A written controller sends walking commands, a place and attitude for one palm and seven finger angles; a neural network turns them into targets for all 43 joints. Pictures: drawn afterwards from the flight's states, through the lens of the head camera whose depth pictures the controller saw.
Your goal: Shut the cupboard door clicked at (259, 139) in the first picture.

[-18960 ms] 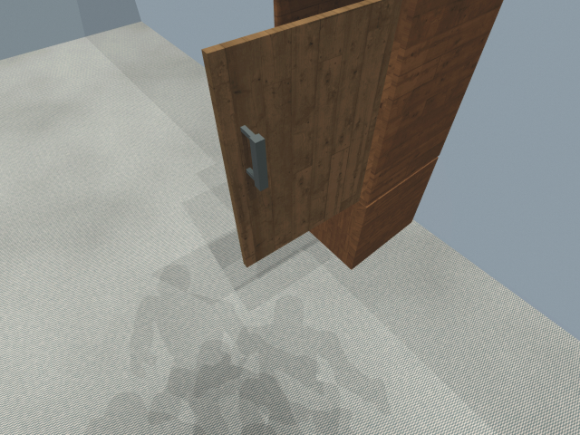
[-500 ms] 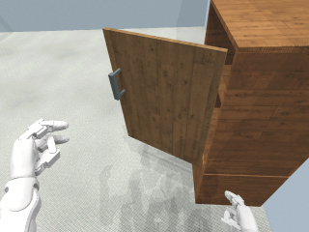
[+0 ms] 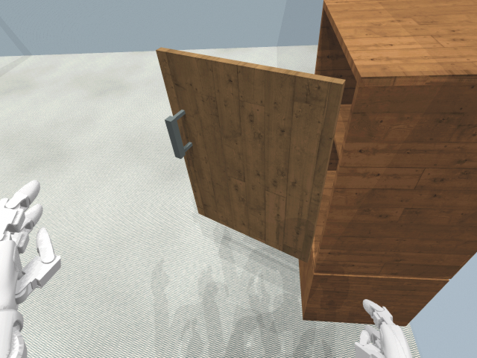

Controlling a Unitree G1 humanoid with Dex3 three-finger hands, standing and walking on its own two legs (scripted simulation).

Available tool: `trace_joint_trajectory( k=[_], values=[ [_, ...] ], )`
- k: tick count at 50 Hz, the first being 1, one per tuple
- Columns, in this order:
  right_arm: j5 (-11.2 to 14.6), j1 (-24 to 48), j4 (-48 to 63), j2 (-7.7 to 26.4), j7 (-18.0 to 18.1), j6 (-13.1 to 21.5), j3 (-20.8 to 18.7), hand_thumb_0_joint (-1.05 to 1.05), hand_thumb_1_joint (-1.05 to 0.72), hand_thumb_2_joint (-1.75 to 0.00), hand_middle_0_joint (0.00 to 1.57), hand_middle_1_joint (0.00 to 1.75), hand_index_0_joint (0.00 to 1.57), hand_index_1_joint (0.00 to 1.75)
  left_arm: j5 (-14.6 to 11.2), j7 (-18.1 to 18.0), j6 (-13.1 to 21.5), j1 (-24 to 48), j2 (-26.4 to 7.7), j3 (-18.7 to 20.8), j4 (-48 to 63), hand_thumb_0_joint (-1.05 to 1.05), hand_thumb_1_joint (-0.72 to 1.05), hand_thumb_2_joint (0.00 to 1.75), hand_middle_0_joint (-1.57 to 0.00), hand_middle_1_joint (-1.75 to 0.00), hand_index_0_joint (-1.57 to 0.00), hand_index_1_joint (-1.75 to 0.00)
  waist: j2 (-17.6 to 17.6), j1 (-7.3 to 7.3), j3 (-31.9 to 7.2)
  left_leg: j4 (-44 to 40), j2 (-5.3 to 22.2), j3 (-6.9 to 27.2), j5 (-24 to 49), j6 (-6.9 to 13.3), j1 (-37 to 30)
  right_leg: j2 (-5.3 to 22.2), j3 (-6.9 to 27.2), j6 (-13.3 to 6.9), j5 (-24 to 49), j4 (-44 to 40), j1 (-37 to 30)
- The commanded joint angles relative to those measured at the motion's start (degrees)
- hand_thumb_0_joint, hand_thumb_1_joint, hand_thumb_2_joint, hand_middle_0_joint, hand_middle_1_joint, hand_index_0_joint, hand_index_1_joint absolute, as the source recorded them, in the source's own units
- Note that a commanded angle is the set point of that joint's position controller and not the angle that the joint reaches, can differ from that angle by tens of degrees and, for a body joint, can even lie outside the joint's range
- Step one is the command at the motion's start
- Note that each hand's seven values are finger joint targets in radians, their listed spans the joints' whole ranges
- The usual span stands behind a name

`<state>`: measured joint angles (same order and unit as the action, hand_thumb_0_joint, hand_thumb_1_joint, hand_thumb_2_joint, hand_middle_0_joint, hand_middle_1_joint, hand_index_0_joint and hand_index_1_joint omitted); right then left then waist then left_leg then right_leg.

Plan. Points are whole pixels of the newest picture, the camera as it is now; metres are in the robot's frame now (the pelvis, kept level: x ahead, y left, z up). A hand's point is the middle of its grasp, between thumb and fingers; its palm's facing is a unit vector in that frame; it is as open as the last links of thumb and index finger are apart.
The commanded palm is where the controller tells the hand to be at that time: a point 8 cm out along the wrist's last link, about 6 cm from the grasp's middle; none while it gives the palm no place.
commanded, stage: draw the hand back to the body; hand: left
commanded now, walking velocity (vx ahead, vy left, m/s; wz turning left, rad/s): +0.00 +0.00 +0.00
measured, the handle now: (180, 134) +0.63 +0.24 +0.04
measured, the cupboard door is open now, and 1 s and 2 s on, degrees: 64 64 64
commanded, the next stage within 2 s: step back with the hand held close in 0.08 s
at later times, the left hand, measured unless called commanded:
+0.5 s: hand (35, 263) +0.18 +0.30 +0.15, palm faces +0.36 -0.78 -0.51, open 7.4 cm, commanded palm +0.13 +0.33 +0.17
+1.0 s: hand out of the picture +0.07 +0.31 +0.16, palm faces +0.50 -0.76 -0.42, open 7.5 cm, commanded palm +0.02 +0.34 +0.17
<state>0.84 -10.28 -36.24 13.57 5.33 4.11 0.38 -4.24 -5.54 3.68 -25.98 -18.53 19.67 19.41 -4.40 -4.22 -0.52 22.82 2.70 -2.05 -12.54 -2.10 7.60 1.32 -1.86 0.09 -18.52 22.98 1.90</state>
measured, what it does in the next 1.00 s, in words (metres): shifts its weight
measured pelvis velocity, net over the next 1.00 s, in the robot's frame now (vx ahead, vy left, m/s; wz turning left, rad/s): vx -0.11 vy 0.04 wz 0.03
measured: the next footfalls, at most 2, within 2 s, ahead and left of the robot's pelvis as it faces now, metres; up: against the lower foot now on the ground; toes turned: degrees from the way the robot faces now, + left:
left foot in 1.52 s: -0.08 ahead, +0.17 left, +0.00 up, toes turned +6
right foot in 1.76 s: -0.24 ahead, -0.02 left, +0.00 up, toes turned +1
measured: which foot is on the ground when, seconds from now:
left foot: down 0.00-1.00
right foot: down 0.00-1.00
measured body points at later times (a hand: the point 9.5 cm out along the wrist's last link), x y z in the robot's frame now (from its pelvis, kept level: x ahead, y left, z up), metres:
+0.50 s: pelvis -0.02 +0.03 +0.00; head +0.00 +0.01 +0.45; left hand +0.16 +0.33 +0.18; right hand +0.17 -0.22 -0.09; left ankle +0.00 +0.15 -0.74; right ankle -0.06 -0.11 -0.74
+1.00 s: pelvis -0.11 +0.04 -0.01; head -0.11 +0.04 +0.44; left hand +0.04 +0.35 +0.18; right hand +0.06 -0.19 -0.10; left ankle -0.01 +0.15 -0.74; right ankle -0.07 -0.11 -0.74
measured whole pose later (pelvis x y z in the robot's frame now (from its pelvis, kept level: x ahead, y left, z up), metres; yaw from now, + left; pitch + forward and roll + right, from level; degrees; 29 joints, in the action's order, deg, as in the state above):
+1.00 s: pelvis -0.11 +0.04 -0.01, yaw +2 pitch +0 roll -2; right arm 0.6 -12.9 -34.6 12.7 5.5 3.1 0.5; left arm -3.1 -8.9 12.4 -30.4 -21.5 23.9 27.5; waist -1.9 -2.2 -0.2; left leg 34.1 2.0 -0.8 -12.7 1.3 26.0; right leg 1.5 -1.8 2.1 -12.6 30.6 18.1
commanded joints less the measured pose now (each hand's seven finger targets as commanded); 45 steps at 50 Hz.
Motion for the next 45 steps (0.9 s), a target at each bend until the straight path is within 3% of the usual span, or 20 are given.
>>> trace_joint_trajectory(
  k=[1,10,11,12,13,14,18,22,24,27,29,32,33,36,37,38,41,42,43,45],
  values=[
    [-0.24,7.41,9.48,4.16,0.39,2.92,-1.26,0.00,-0.90,-0.90,0.20,0.30,0.20,0.30,-0.03,-0.87,3.85,4.60,-13.26,8.11,12.71,0.00,0.90,0.90,-0.20,-0.30,-0.20,-0.30,2.16,0.31,-3.01,-0.17,-2.44,-1.96,15.12,4.16,-6.09,-0.89,-0.55,0.92,22.67,-3.58,5.73],
    [-0.22,7.30,9.81,4.24,0.23,2.36,-1.39,0.00,-0.90,-0.90,0.20,0.30,0.20,0.30,-0.27,-0.49,3.47,4.20,-12.42,7.66,12.57,0.00,0.90,0.90,-0.20,-0.30,-0.20,-0.30,2.17,0.50,-3.58,-0.29,-2.27,-2.09,15.88,4.17,-6.24,-0.87,-0.59,1.05,23.64,-3.61,5.16],
    [-0.12,7.24,10.67,5.82,0.05,0.67,-2.01,0.00,-0.90,-0.90,0.20,0.30,0.20,0.30,0.12,-0.99,5.36,8.34,-18.89,12.66,14.79,0.00,0.90,0.90,-0.20,-0.30,-0.20,-0.30,3.98,2.59,-1.12,4.92,-0.94,-2.31,13.98,4.70,-2.33,2.96,2.00,1.15,30.40,-6.00,10.55],
    [-0.13,7.30,9.92,5.24,0.25,-0.27,-2.08,0.00,-0.90,-0.90,0.20,0.30,0.20,0.30,0.31,-1.05,5.79,7.26,-19.98,13.74,12.19,0.00,0.90,0.90,-0.20,-0.30,-0.20,-0.30,6.92,2.65,-1.06,7.18,-1.70,-1.95,11.77,4.41,-0.26,4.89,2.64,1.05,35.86,-5.79,10.28],
    [-0.26,7.91,9.62,5.02,0.24,-1.08,-2.18,0.00,-0.90,-0.90,0.20,0.30,0.20,0.30,0.34,-0.71,5.89,3.55,-15.96,9.87,10.17,0.00,0.90,0.90,-0.20,-0.30,-0.20,-0.30,9.01,3.16,-2.37,8.40,-1.99,-1.99,10.82,4.31,1.30,5.87,2.32,1.27,39.77,-4.48,9.57],
    [-0.14,7.81,10.38,5.01,0.20,-1.80,-2.34,0.00,-0.90,-0.90,0.20,0.30,0.20,0.30,0.38,-0.61,6.12,1.43,-15.03,9.14,10.19,0.00,0.90,0.90,-0.20,-0.30,-0.20,-0.30,8.73,2.93,-4.45,8.51,-1.88,-1.75,10.75,4.31,2.45,6.10,2.06,1.29,42.04,-2.68,7.70],
    [0.29,6.93,12.20,5.67,0.66,-3.89,-3.11,0.00,-0.90,-0.90,0.20,0.30,0.20,0.30,-0.06,-1.32,6.16,-2.85,-15.94,10.37,15.11,0.00,0.90,0.90,-0.20,-0.30,-0.20,-0.30,2.44,3.39,-10.86,5.79,-0.14,-1.54,24.17,4.39,-1.70,3.94,0.22,1.56,39.16,1.72,6.79],
    [0.35,6.89,13.75,6.38,1.17,-5.29,-3.36,0.00,-0.90,-0.90,0.20,0.30,0.20,0.30,-0.44,-2.11,5.65,-4.13,-19.25,13.45,17.42,0.00,0.90,0.90,-0.20,-0.30,-0.20,-0.30,2.63,3.13,-12.33,5.30,0.94,-0.38,30.58,4.16,-2.16,2.24,-0.32,1.39,37.34,3.45,7.15],
    [0.55,6.35,14.52,6.23,1.14,-5.85,-3.25,0.00,-0.90,-0.90,0.20,0.30,0.20,0.30,-0.70,-2.25,5.52,-4.24,-17.62,12.07,18.01,0.00,0.90,0.90,-0.20,-0.30,-0.20,-0.30,1.99,3.45,-12.05,4.36,1.54,0.19,30.16,3.96,-0.69,1.79,-0.34,1.25,34.50,4.24,6.96],
    [0.41,6.38,14.65,6.96,1.25,-5.87,-3.56,0.00,-0.90,-0.90,0.20,0.30,0.20,0.30,-0.80,-2.63,5.59,-5.41,-18.89,13.47,16.88,0.00,0.90,0.90,-0.20,-0.30,-0.20,-0.30,1.23,3.21,-10.64,2.37,1.93,0.89,22.80,4.01,2.35,1.30,0.24,1.34,28.06,3.33,7.66],
    [0.63,6.21,15.06,6.85,1.14,-5.60,-3.20,0.00,-0.90,-0.90,0.20,0.30,0.20,0.30,-0.87,-2.65,6.09,-4.71,-17.12,11.66,17.75,0.00,0.90,0.90,-0.20,-0.30,-0.20,-0.30,0.69,3.50,-9.22,0.41,2.34,2.06,18.25,4.11,5.50,0.65,0.08,1.34,22.99,3.87,7.33],
    [0.43,6.40,15.06,7.99,1.18,-4.46,-3.51,0.00,-0.90,-0.90,0.20,0.30,0.20,0.30,-0.27,-2.97,7.27,-4.58,-18.53,13.52,19.17,0.00,0.90,0.90,-0.20,-0.30,-0.20,-0.30,-4.23,3.27,-7.96,-4.42,3.66,4.53,2.25,5.43,13.48,-1.26,0.01,1.58,15.12,5.91,3.48],
    [0.56,6.01,15.07,7.48,1.16,-4.00,-3.13,0.00,-0.90,-0.90,0.20,0.30,0.20,0.30,-0.20,-2.95,7.86,-4.66,-16.65,12.46,19.19,0.00,0.90,0.90,-0.20,-0.30,-0.20,-0.30,-4.83,3.49,-7.15,-6.34,4.22,5.74,-4.15,5.86,17.84,-1.54,-0.11,1.55,13.30,7.54,1.40],
    [0.66,5.63,14.96,7.87,1.08,-2.52,-3.15,0.00,-0.90,-0.90,0.20,0.30,0.20,0.30,0.35,-3.12,9.30,-4.49,-16.23,13.21,18.57,0.00,0.90,0.90,-0.20,-0.30,-0.20,-0.30,-5.48,3.53,-4.72,-9.12,5.40,8.05,-19.64,7.18,28.30,-2.25,0.49,1.62,10.12,10.37,-2.44],
    [0.44,5.89,14.75,8.38,1.10,-1.98,-3.38,0.00,-0.90,-0.90,0.20,0.30,0.20,0.30,0.77,-3.17,9.75,-4.52,-18.05,14.92,18.21,0.00,0.90,0.90,-0.20,-0.30,-0.20,-0.30,-5.55,3.29,-4.21,-9.39,5.54,8.73,-22.65,7.57,30.68,-2.61,0.82,1.64,8.58,10.36,-3.29],
    [0.55,5.13,14.56,7.65,1.01,-1.64,-3.12,0.00,-0.90,-0.90,0.20,0.30,0.20,0.30,0.76,-3.05,10.16,-4.31,-15.45,12.88,18.23,0.00,0.90,0.90,-0.20,-0.30,-0.20,-0.30,-5.31,3.66,-4.11,-8.78,5.47,8.45,-23.56,7.39,31.58,-2.28,0.73,1.44,7.42,10.60,-3.11],
    [0.34,4.38,13.82,7.76,0.92,0.01,-3.40,0.00,-0.90,-0.90,0.20,0.30,0.20,0.30,1.10,-3.23,11.28,-3.13,-15.36,12.71,19.42,0.00,0.90,0.90,-0.20,-0.30,-0.20,-0.30,-4.31,3.81,-4.29,-6.09,4.66,7.73,-24.76,6.89,30.28,-2.04,2.00,0.91,4.03,8.90,0.32],
    [0.14,4.13,13.30,8.01,0.95,0.58,-3.60,0.00,-0.90,-0.90,0.20,0.30,0.20,0.30,1.30,-3.28,11.61,-2.60,-17.10,13.93,19.62,0.00,0.90,0.90,-0.20,-0.30,-0.20,-0.30,-2.58,3.79,-4.30,-5.06,4.06,7.62,-24.66,6.53,28.98,-1.82,2.60,0.66,1.44,7.28,2.23],
    [0.12,3.90,13.09,7.06,0.92,0.94,-3.28,0.00,-0.90,-0.90,0.20,0.30,0.20,0.30,1.13,-3.24,11.90,-2.09,-15.00,11.76,20.11,0.00,0.90,0.90,-0.20,-0.30,-0.20,-0.30,-1.15,4.07,-3.95,-3.10,3.24,6.57,-22.86,5.97,26.81,-0.73,3.55,0.13,-0.31,5.37,5.33],
    [-0.30,3.24,11.90,6.84,0.87,1.82,-3.24,0.00,-0.90,-0.90,0.20,0.30,0.20,0.30,1.08,-3.70,12.28,-0.37,-15.28,11.19,20.19,0.00,0.90,0.90,-0.20,-0.30,-0.20,-0.30,1.44,4.35,-3.10,1.32,1.44,5.01,-19.42,4.79,21.44,1.51,6.47,-0.94,-6.17,0.40,12.98]
  ],
)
